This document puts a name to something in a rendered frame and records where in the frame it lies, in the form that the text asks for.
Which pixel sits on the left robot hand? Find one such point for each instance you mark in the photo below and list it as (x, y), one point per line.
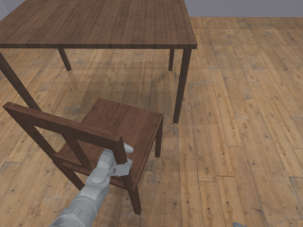
(107, 160)

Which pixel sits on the left robot forearm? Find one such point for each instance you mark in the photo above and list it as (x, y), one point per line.
(84, 208)

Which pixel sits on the chair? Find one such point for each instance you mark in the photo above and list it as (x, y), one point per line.
(108, 124)

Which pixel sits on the table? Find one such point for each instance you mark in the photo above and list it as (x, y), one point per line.
(98, 24)

